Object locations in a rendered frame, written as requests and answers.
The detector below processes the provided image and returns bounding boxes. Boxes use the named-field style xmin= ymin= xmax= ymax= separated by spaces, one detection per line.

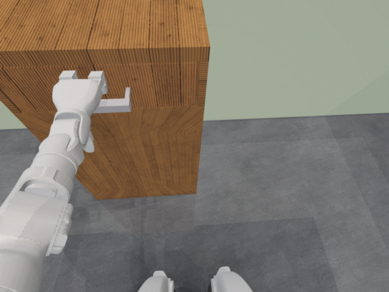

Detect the handle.
xmin=93 ymin=87 xmax=131 ymax=113

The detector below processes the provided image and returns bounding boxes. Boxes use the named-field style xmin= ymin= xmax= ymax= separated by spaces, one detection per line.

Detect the left robot forearm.
xmin=0 ymin=108 xmax=91 ymax=224

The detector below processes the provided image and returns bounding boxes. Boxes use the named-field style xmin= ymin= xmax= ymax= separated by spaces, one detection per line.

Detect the drawer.
xmin=0 ymin=61 xmax=198 ymax=112

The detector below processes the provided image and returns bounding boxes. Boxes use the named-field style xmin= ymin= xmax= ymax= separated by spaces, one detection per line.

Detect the robot left upper arm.
xmin=0 ymin=191 xmax=74 ymax=292

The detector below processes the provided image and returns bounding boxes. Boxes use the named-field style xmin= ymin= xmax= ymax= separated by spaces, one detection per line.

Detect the cabinet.
xmin=0 ymin=0 xmax=210 ymax=200

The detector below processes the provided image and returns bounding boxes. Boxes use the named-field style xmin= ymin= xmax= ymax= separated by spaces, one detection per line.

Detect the robot left thigh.
xmin=138 ymin=276 xmax=174 ymax=292

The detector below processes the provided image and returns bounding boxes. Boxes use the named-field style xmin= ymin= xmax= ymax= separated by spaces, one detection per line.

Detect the robot right thigh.
xmin=211 ymin=271 xmax=253 ymax=292

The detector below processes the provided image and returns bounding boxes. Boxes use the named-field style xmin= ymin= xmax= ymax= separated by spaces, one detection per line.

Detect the robot thigh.
xmin=138 ymin=276 xmax=174 ymax=292
xmin=211 ymin=271 xmax=253 ymax=292

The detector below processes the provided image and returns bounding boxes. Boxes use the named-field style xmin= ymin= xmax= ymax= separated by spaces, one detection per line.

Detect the robot left hand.
xmin=52 ymin=71 xmax=108 ymax=153

